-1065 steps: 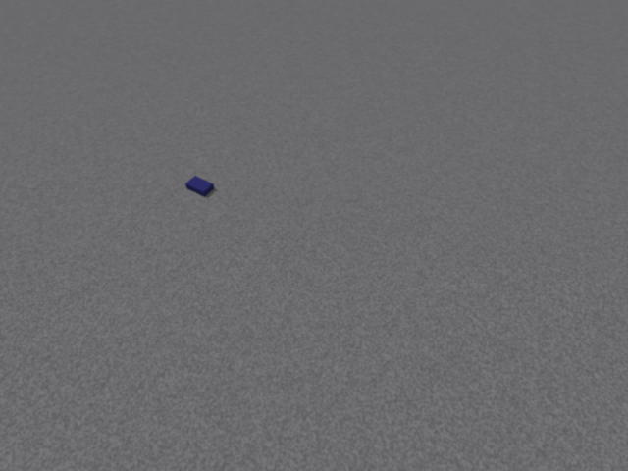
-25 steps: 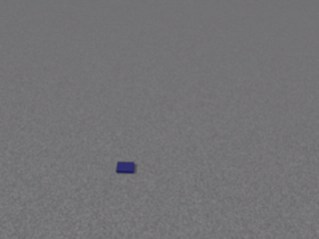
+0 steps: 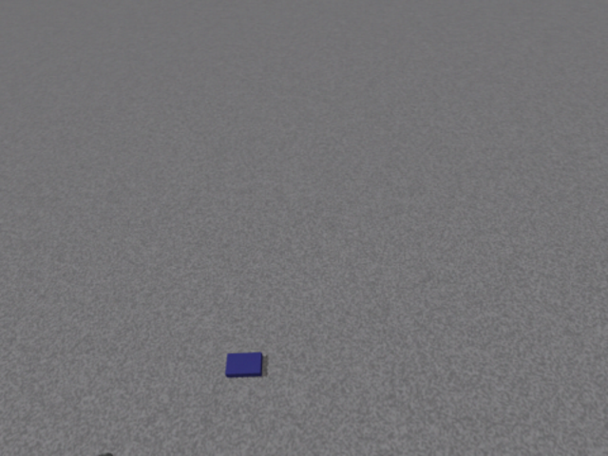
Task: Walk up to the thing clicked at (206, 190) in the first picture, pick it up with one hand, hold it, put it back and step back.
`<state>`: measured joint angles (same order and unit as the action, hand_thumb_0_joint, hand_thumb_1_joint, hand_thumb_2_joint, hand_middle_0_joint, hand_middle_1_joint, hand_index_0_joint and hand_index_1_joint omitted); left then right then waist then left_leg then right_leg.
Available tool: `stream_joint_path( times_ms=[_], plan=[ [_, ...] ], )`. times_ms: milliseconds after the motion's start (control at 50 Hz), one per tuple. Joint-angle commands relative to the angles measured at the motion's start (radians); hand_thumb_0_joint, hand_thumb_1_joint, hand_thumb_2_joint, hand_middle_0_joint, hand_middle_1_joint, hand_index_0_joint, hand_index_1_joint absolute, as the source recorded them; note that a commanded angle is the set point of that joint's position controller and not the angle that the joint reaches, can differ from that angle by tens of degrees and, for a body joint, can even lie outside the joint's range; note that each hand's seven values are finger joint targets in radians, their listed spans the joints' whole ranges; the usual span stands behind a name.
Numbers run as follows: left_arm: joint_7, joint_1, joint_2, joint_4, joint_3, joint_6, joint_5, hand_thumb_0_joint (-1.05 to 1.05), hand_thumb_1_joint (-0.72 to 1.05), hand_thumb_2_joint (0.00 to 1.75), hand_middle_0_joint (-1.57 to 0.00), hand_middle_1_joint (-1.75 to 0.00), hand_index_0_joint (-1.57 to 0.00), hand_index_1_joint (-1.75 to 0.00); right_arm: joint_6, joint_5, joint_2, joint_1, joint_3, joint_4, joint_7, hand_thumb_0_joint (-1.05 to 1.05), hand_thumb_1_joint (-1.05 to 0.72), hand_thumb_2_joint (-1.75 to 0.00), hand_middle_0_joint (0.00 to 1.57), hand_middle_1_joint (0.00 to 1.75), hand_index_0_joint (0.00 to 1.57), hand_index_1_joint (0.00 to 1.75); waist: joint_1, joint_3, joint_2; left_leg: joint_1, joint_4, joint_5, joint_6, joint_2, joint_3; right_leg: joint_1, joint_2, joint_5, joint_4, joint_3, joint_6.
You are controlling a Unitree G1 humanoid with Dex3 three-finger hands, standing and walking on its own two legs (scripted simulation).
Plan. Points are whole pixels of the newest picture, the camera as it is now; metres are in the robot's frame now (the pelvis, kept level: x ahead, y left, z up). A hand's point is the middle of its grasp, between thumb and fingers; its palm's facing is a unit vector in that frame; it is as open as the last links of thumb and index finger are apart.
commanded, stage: walk up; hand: left
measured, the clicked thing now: (244, 364) +0.53 +0.24 -0.75
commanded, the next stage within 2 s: none
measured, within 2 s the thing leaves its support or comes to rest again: neither
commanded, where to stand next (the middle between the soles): +0.15 -0.02 m, yaw +1 degrees
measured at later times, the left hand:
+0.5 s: hand out of the picture +0.14 +0.26 -0.16, palm faces -0.03 -0.94 -0.34, open 7.4 cm
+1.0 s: hand (145, 427) +0.21 +0.26 -0.14, palm faces -0.03 -0.94 -0.34, open 7.4 cm
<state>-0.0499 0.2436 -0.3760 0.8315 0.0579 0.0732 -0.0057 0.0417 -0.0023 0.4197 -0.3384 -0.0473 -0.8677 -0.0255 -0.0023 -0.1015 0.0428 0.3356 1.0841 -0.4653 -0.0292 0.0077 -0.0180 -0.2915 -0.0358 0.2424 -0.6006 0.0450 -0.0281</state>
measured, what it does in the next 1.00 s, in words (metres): walks ahead: left foot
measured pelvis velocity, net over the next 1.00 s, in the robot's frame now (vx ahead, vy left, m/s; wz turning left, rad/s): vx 0.10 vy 0.01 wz -0.01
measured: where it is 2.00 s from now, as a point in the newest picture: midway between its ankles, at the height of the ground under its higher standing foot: outside the picture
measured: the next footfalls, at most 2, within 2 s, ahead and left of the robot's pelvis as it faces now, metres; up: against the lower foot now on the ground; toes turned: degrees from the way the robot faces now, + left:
left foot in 0.24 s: +0.20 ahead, +0.14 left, +0.00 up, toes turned +3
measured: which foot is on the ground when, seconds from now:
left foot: up 0.00-0.22, down 0.24-1.00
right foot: down 0.00-1.00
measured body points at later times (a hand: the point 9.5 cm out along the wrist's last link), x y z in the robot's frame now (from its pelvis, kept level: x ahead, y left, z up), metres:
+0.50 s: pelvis +0.09 +0.00 +0.00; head +0.12 +0.01 +0.45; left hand +0.14 +0.31 -0.14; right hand +0.22 -0.29 -0.11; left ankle +0.16 +0.13 -0.73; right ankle +0.07 -0.12 -0.73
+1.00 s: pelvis +0.10 +0.01 +0.02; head +0.11 +0.01 +0.47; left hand +0.21 +0.31 -0.11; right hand +0.19 -0.30 -0.11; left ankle +0.16 +0.14 -0.73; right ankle +0.07 -0.12 -0.73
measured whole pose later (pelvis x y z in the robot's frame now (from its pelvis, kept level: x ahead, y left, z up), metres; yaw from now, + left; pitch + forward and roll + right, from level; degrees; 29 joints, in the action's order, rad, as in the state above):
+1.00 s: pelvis +0.10 +0.01 +0.02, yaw -1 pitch -3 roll -1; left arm -0.01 0.06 -0.36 1.13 0.00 0.00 0.00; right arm 0.01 0.00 0.36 -0.06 0.00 -1.16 -0.01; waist 0.01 -0.06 0.00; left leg 0.19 0.36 -0.11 0.01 0.05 0.05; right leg -0.04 -0.01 0.24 -0.34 0.01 0.02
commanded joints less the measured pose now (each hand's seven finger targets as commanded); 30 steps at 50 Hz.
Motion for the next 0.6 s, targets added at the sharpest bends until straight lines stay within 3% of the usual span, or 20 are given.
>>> stream_joint_path(
  times_ms=[0, 40, 60, 120, 140, 160, 180, 200, 220, 240, 260, 280, 320, 360, 380, 400, 420, 460, 540, 580],
  plan=[
    [0.024, 0.065, -0.282, -0.069, 0.078, 0.012, 0.001, 0.00, 0.90, 0.90, -0.20, -0.30, -0.20, -0.30, 0.025, 0.001, 0.176, -0.078, -0.057, 0.063, -0.010, 0.00, -0.90, -0.90, 0.20, 0.30, 0.20, 0.30, -0.002, 0.028, -0.222, 0.152, -0.095, 0.092, 0.013, 0.062, -0.006, 0.074, -0.200, -0.112, 0.301, -0.211, -0.208],
    [0.023, 0.066, -0.285, -0.089, 0.077, 0.011, -0.008, 0.00, 0.90, 0.90, -0.20, -0.30, -0.20, -0.30, 0.020, -0.011, 0.162, -0.055, -0.058, 0.072, -0.020, 0.00, -0.90, -0.90, 0.20, 0.30, 0.20, 0.30, -0.013, 0.018, -0.227, 0.132, -0.214, 0.109, 0.030, 0.061, 0.038, 0.041, -0.195, -0.066, 0.307, -0.178, -0.217],
    [0.025, 0.061, -0.279, -0.096, 0.074, 0.010, -0.012, 0.00, 0.90, 0.90, -0.20, -0.30, -0.20, -0.30, 0.020, -0.013, 0.152, -0.039, -0.055, 0.074, -0.018, 0.00, -0.90, -0.90, 0.20, 0.30, 0.20, 0.30, -0.016, 0.024, -0.215, 0.105, -0.275, 0.126, 0.033, 0.061, 0.048, 0.034, -0.193, -0.116, 0.286, -0.163, -0.213],
    [0.037, 0.059, -0.258, -0.091, 0.050, -0.002, -0.006, 0.00, 0.90, 0.90, -0.20, -0.30, -0.20, -0.30, 0.025, -0.014, 0.119, 0.007, -0.048, 0.071, 0.002, 0.00, -0.90, -0.90, 0.20, 0.30, 0.20, 0.30, -0.021, 0.071, -0.175, -0.007, -0.408, 0.242, 0.033, 0.040, 0.069, 0.023, -0.202, -0.429, 0.157, -0.121, -0.190],
    [0.040, 0.043, -0.261, -0.087, 0.046, -0.008, 0.000, 0.00, 0.90, 0.90, -0.20, -0.30, -0.20, -0.30, 0.028, -0.013, 0.114, -0.005, -0.047, 0.059, 0.009, 0.00, -0.90, -0.90, 0.20, 0.30, 0.20, 0.30, -0.005, 0.099, -0.160, -0.077, -0.460, 0.310, 0.023, 0.024, 0.082, 0.008, -0.191, -0.464, 0.097, -0.101, -0.173],
    [0.042, 0.021, -0.252, -0.088, 0.038, -0.016, 0.005, 0.00, 0.90, 0.90, -0.20, -0.30, -0.20, -0.30, 0.033, -0.013, 0.119, -0.018, -0.049, 0.046, 0.016, 0.00, -0.90, -0.90, 0.20, 0.30, 0.20, 0.30, 0.016, 0.117, -0.137, -0.167, -0.534, 0.390, 0.010, 0.003, 0.088, -0.043, -0.171, -0.411, 0.028, -0.082, -0.147],
    [0.044, 0.007, -0.219, -0.091, 0.023, -0.025, 0.010, 0.00, 0.90, 0.90, -0.20, -0.30, -0.20, -0.30, 0.036, -0.017, 0.141, -0.030, -0.055, 0.036, 0.023, 0.00, -0.90, -0.90, 0.20, 0.30, 0.20, 0.30, 0.031, 0.116, -0.082, -0.235, -0.569, 0.455, 0.000, 0.015, 0.056, -0.109, -0.135, -0.275, -0.028, -0.073, -0.106],
    [0.045, 0.020, -0.173, -0.096, 0.007, -0.030, 0.016, 0.00, 0.90, 0.90, -0.20, -0.30, -0.20, -0.30, 0.039, -0.024, 0.202, -0.032, -0.066, 0.039, 0.030, 0.00, -0.90, -0.90, 0.20, 0.30, 0.20, 0.30, 0.031, 0.133, 0.060, -0.278, -0.627, 0.529, -0.033, 0.147, -0.089, -0.171, -0.068, -0.093, -0.103, -0.040, -0.057],
    [0.047, 0.064, -0.139, -0.080, -0.003, -0.043, 0.030, 0.00, 0.90, 0.90, -0.20, -0.30, -0.20, -0.30, 0.044, -0.026, 0.240, 0.024, -0.064, 0.068, 0.034, 0.00, -0.90, -0.90, 0.20, 0.30, 0.20, 0.30, -0.002, 0.156, 0.145, -0.214, -0.727, 0.480, -0.126, 0.344, -0.382, -0.157, 0.029, 0.208, -0.203, -0.030, -0.007],
    [0.057, 0.090, -0.216, -0.034, 0.018, -0.062, 0.029, 0.00, 0.90, 0.90, -0.20, -0.30, -0.20, -0.30, 0.039, -0.005, 0.271, 0.054, -0.068, 0.068, 0.034, 0.00, -0.90, -0.90, 0.20, 0.30, 0.20, 0.30, 0.004, 0.167, 0.109, -0.128, -0.736, 0.363, -0.224, 0.380, -0.429, -0.060, 0.018, 0.397, -0.285, -0.082, -0.009],
    [0.061, 0.088, -0.221, -0.009, 0.017, -0.064, 0.024, 0.00, 0.90, 0.90, -0.20, -0.30, -0.20, -0.30, 0.031, -0.010, 0.262, 0.109, -0.063, 0.065, 0.035, 0.00, -0.90, -0.90, 0.20, 0.30, 0.20, 0.30, -0.014, 0.129, 0.116, -0.068, -0.745, 0.282, -0.228, 0.364, -0.408, -0.052, -0.002, 0.399, -0.290, -0.091, -0.012],
    [0.060, 0.091, -0.221, 0.005, 0.016, -0.065, 0.019, 0.00, 0.90, 0.90, -0.20, -0.30, -0.20, -0.30, 0.026, -0.011, 0.237, 0.157, -0.052, 0.070, 0.038, 0.00, -0.90, -0.90, 0.20, 0.30, 0.20, 0.30, -0.022, 0.122, 0.125, -0.052, -0.737, 0.232, -0.202, 0.321, -0.339, -0.047, -0.017, 0.362, -0.257, -0.096, -0.016],
    [0.057, 0.122, -0.217, 0.061, 0.017, -0.054, 0.016, 0.00, 0.90, 0.90, -0.20, -0.30, -0.20, -0.30, 0.016, -0.012, 0.221, 0.199, -0.039, 0.054, 0.036, 0.00, -0.90, -0.90, 0.20, 0.30, 0.20, 0.30, -0.039, 0.132, 0.171, -0.044, -0.667, 0.273, -0.126, 0.234, -0.198, 0.021, -0.014, 0.205, -0.063, -0.058, -0.013],
    [0.061, 0.134, -0.205, 0.108, 0.015, -0.041, 0.003, 0.00, 0.90, 0.90, -0.20, -0.30, -0.20, -0.30, 0.002, 0.003, 0.186, 0.228, -0.021, 0.040, 0.028, 0.00, -0.90, -0.90, 0.20, 0.30, 0.20, 0.30, -0.054, 0.158, 0.135, -0.019, -0.592, 0.320, -0.073, 0.208, -0.143, 0.117, -0.019, 0.024, 0.106, -0.071, -0.010],
    [0.064, 0.072, -0.247, 0.095, 0.017, -0.033, -0.007, 0.00, 0.90, 0.90, -0.20, -0.30, -0.20, -0.30, -0.004, 0.011, 0.147, 0.212, -0.010, 0.034, 0.025, 0.00, -0.90, -0.90, 0.20, 0.30, 0.20, 0.30, -0.021, 0.145, 0.033, 0.009, -0.562, 0.290, -0.035, 0.163, -0.109, 0.099, -0.084, 0.015, 0.169, -0.184, -0.029],
    [0.059, -0.011, -0.280, 0.083, 0.019, -0.028, -0.009, 0.00, 0.90, 0.90, -0.20, -0.30, -0.20, -0.30, -0.008, 0.017, 0.144, 0.203, -0.010, 0.012, 0.022, 0.00, -0.90, -0.90, 0.20, 0.30, 0.20, 0.30, 0.013, 0.101, -0.020, -0.082, -0.570, 0.219, -0.005, 0.107, -0.068, -0.037, -0.130, 0.055, 0.188, -0.248, -0.060],
    [0.055, -0.065, -0.271, 0.074, 0.011, -0.027, -0.006, 0.00, 0.90, 0.90, -0.20, -0.30, -0.20, -0.30, -0.007, 0.012, 0.156, 0.201, -0.014, -0.014, 0.024, 0.00, -0.90, -0.90, 0.20, 0.30, 0.20, 0.30, 0.033, 0.093, -0.026, -0.172, -0.574, 0.227, -0.005, 0.106, -0.056, -0.096, -0.129, 0.035, 0.174, -0.222, -0.056],
    [0.059, -0.059, -0.234, 0.107, -0.004, -0.024, 0.005, 0.00, 0.90, 0.90, -0.20, -0.30, -0.20, -0.30, 0.002, 0.011, 0.167, 0.254, -0.011, -0.038, 0.023, 0.00, -0.90, -0.90, 0.20, 0.30, 0.20, 0.30, 0.009, 0.130, 0.005, -0.186, -0.576, 0.390, -0.020, 0.134, -0.068, -0.015, -0.087, -0.094, 0.169, -0.148, -0.023],
    [0.062, -0.064, -0.230, 0.154, -0.005, -0.022, 0.010, 0.00, 0.90, 0.90, -0.20, -0.30, -0.20, -0.30, -0.001, 0.016, 0.152, 0.282, 0.000, -0.086, 0.024, 0.00, -0.90, -0.90, 0.20, 0.30, 0.20, 0.30, 0.000, 0.153, -0.059, -0.212, -0.572, 0.538, -0.025, 0.132, -0.034, 0.078, -0.095, -0.292, 0.179, -0.131, -0.013],
    [0.064, -0.090, -0.225, 0.164, -0.005, -0.026, 0.011, 0.00, 0.90, 0.90, -0.20, -0.30, -0.20, -0.30, -0.005, 0.017, 0.149, 0.292, -0.001, -0.109, 0.025, 0.00, -0.90, -0.90, 0.20, 0.30, 0.20, 0.30, 0.006, 0.167, -0.076, -0.229, -0.588, 0.558, -0.018, 0.128, -0.027, 0.102, -0.094, -0.320, 0.189, -0.121, -0.010]
  ],
)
